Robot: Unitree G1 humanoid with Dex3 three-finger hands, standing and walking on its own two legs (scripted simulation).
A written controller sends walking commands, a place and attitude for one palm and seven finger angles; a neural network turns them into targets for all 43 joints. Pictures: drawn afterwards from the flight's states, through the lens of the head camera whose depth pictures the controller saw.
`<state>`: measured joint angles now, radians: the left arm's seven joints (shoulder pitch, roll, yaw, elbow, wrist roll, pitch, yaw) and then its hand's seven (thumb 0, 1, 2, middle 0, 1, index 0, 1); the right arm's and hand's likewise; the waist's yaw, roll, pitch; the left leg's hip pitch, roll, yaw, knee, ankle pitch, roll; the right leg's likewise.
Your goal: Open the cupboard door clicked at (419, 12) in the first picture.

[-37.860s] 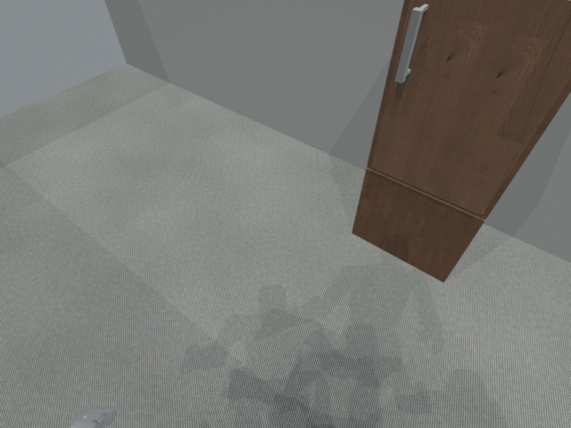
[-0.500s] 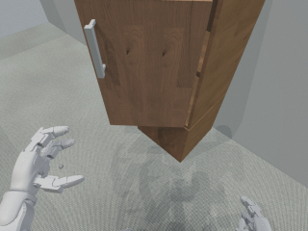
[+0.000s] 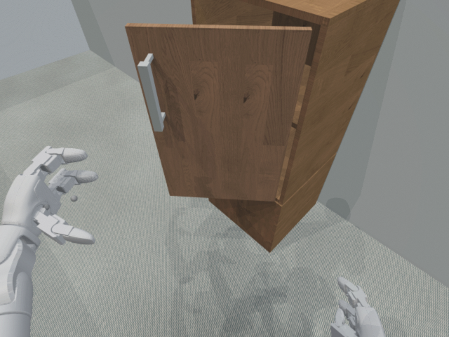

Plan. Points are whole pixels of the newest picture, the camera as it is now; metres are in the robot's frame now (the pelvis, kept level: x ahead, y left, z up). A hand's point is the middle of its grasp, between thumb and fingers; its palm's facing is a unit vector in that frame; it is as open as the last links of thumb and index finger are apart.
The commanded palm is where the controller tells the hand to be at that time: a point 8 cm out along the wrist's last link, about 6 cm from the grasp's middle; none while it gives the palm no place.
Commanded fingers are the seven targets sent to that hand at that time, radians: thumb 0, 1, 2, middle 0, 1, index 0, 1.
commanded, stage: raise the hand with hooked fingers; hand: left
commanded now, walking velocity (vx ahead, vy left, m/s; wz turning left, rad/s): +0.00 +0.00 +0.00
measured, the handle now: (154, 94) +0.60 +0.23 +0.12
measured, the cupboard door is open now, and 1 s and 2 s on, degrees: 41 41 41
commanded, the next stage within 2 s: move the hooked fingers beside the handle in 0.58 s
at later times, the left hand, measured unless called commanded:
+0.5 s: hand (82, 188) +0.30 +0.26 +0.13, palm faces +0.08 -1.00 -0.03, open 14.0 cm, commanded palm +0.27 +0.31 +0.14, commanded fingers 0.00 -0.50 0.30 -0.30 -1.20 -0.30 -1.20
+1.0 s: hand (95, 165) +0.34 +0.26 +0.14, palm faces +0.04 -1.00 -0.02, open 14.0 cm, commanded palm +0.32 +0.31 +0.13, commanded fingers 0.00 -0.50 0.30 -0.30 -1.20 -0.30 -1.20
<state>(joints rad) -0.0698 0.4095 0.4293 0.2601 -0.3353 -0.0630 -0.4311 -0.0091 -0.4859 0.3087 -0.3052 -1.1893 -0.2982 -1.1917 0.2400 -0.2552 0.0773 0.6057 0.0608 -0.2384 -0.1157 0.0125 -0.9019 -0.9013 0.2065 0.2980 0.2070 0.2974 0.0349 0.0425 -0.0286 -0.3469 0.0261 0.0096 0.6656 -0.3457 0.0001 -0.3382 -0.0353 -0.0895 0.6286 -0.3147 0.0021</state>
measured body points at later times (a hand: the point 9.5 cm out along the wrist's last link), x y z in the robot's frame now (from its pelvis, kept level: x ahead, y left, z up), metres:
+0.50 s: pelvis +0.00 -0.01 +0.01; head +0.00 -0.02 +0.45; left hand +0.29 +0.31 +0.14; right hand +0.16 -0.26 -0.07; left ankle +0.00 +0.12 -0.72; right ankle +0.01 -0.12 -0.72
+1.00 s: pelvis -0.01 +0.00 +0.00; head +0.01 -0.01 +0.45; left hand +0.34 +0.31 +0.15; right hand +0.15 -0.25 -0.08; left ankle +0.00 +0.12 -0.72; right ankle +0.01 -0.12 -0.72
